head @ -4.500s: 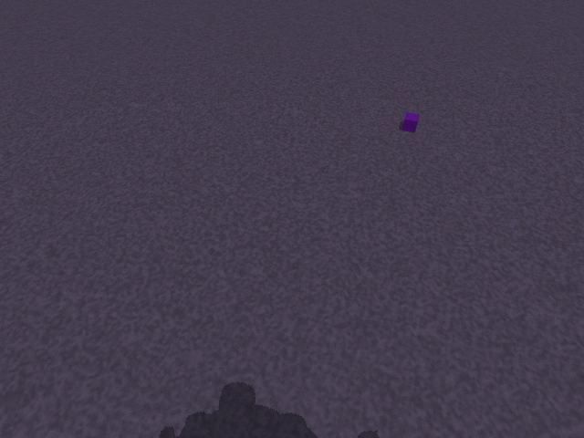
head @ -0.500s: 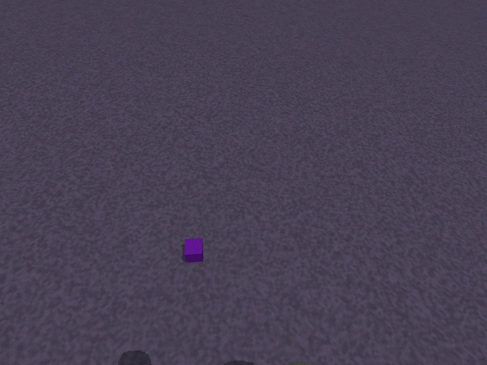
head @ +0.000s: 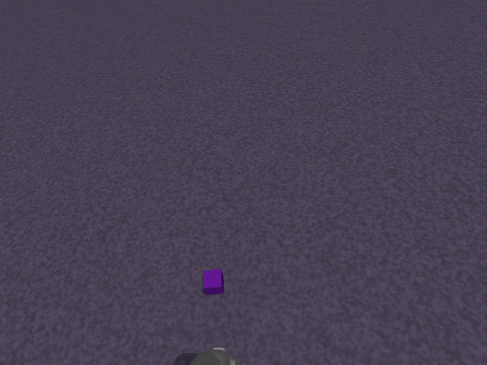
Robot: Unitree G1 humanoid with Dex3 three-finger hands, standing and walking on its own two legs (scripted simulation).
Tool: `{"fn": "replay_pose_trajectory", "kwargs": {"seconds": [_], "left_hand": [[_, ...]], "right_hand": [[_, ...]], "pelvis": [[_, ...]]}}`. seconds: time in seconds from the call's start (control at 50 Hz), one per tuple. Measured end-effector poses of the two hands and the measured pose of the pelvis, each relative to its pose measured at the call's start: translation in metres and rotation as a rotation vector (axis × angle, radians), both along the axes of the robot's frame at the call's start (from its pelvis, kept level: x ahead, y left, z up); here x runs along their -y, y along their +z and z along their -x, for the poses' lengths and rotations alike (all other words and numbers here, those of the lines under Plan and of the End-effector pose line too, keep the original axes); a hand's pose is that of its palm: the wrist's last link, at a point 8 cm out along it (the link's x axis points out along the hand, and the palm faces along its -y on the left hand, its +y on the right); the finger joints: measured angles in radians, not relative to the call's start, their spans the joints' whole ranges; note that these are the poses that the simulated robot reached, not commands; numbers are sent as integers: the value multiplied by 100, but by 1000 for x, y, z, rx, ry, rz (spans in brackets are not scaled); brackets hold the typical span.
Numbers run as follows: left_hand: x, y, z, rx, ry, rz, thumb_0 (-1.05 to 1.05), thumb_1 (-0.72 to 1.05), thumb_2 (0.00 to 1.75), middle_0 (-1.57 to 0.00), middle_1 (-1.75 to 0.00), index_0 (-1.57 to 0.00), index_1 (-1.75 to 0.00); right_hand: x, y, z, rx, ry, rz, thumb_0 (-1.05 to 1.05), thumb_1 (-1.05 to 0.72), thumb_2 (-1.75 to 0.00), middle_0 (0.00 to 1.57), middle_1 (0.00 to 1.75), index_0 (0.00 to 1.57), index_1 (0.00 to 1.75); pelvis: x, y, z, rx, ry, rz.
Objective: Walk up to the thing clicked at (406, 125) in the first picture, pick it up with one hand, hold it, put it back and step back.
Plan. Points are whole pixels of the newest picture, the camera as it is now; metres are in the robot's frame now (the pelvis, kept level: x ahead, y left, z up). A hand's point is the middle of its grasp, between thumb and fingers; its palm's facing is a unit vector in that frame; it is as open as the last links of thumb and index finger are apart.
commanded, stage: walk up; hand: left
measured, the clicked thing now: (213, 282) +0.56 +0.24 -0.73
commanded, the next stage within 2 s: none
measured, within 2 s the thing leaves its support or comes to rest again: neither
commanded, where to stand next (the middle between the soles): +0.16 +0.03 m, yaw +0 degrees
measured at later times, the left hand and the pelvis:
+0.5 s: hand out of the picture +0.13 +0.32 -0.16, palm faces -0.07 -0.92 -0.37, open 7.4 cm; pelvis +0.07 +0.05 -0.01, yaw -1 degrees
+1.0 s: hand (126, 330) +0.22 +0.28 -0.15, palm faces -0.05 -0.95 -0.32, open 7.4 cm; pelvis +0.11 +0.03 +0.01, yaw -1 degrees
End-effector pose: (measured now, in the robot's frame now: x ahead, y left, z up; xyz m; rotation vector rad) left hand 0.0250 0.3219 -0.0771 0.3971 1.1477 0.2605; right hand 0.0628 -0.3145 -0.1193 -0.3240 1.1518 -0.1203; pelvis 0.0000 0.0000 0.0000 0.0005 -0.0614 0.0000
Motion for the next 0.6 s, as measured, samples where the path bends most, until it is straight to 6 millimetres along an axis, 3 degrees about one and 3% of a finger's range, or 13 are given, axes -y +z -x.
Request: {"fn": "replay_pose_trajectory", "kwargs": {"seconds": [0.12, 0.2, 0.26, 0.42, 0.6], "left_hand": [[-19, -17, -16, -34, 10, 18, 1, 90, 90, -20, -30, -21, -30], [-38, -44, -38, -49, 13, 47, 1, 90, 90, -20, -30, -21, -30], [-40, -56, -58, -54, 9, 75, 1, 90, 90, -20, -30, -20, -30], [-42, -51, -92, -67, -42, 98, 1, 90, 90, -20, -30, -20, -30], [-40, -40, -101, -83, -23, 19, 1, 90, 90, -20, -30, -20, -30]], "right_hand": [[-11, 10, -36, -20, 15, 51, 1, -90, -90, 20, 30, 21, 30], [-27, 12, -60, 3, 8, 102, 1, -90, -90, 20, 30, 21, 30], [-43, 17, -73, 30, 8, 105, 1, -90, -90, 20, 30, 21, 30], [-55, 31, -81, 58, -26, 106, 1, -90, -90, 20, 30, 21, 30], [-44, -3, -84, 19, -70, 58, 1, -90, -90, 20, 30, 21, 30]], "pelvis": [[-15, -4, -29, -12, 13, 25], [-34, -17, -46, -11, 26, 20], [-44, -16, -52, -11, 16, 19], [-53, -6, -68, -20, -4, 16], [-43, -15, -78, -10, -20, 18]]}}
